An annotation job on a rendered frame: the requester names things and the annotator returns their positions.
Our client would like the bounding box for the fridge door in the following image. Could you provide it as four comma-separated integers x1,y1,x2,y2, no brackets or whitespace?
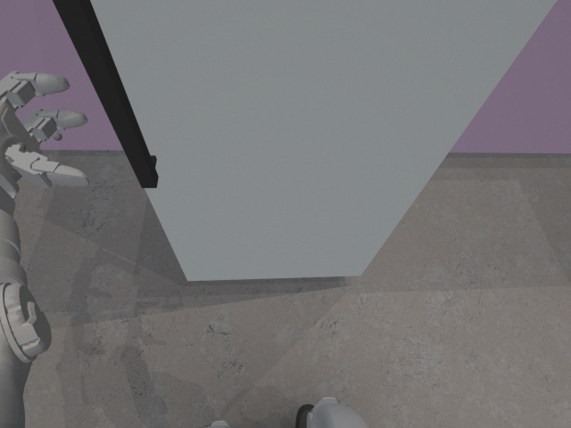
90,0,557,281

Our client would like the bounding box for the left robot upper arm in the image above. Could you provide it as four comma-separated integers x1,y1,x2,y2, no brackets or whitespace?
0,283,52,428

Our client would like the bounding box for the robot right foot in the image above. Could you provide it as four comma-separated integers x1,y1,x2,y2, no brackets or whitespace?
296,404,314,428

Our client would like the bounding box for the robot left hand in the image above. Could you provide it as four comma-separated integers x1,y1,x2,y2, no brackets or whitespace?
0,70,89,189

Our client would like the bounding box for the right robot thigh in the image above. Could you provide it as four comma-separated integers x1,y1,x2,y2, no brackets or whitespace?
307,404,369,428

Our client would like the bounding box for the handle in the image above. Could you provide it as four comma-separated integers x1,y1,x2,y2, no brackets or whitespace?
53,0,158,188

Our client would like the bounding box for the left robot forearm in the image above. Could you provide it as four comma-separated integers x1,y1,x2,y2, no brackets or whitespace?
0,166,28,288

